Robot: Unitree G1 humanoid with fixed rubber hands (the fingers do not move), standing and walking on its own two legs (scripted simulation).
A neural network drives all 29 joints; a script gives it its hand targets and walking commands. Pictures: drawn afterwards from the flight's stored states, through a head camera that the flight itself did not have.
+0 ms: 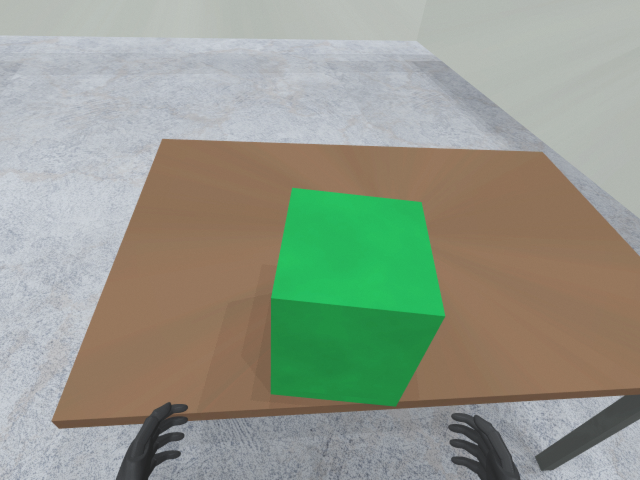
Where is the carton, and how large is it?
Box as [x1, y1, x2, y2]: [271, 188, 444, 406]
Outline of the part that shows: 292,188 271,296 271,393 395,406 444,317 421,202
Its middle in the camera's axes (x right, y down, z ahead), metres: +0.04 +0.10 +0.60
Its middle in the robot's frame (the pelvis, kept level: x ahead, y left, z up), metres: +0.40 -0.01 -0.01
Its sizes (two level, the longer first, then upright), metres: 0.210 0.200 0.250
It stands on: a table, 0.65 m high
